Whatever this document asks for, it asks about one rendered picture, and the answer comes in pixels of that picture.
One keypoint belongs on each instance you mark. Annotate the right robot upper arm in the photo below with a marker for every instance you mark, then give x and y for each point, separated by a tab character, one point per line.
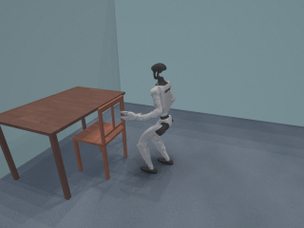
172	96

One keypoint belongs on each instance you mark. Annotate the humanoid robot torso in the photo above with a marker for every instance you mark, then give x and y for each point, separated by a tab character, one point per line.
165	98

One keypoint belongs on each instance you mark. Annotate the left robot upper arm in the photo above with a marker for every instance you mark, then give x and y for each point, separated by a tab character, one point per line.
155	93

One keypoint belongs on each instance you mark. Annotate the table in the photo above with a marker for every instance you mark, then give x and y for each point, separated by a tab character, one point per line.
51	115

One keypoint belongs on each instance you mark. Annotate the robot right foot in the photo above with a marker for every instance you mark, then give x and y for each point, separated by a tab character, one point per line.
163	160

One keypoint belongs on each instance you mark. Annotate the left robot hand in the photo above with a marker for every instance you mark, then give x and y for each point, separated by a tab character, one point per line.
131	116

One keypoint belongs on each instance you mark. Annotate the chair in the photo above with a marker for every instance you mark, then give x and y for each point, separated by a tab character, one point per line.
101	134

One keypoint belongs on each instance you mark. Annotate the left robot forearm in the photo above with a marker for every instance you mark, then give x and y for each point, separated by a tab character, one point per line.
148	116

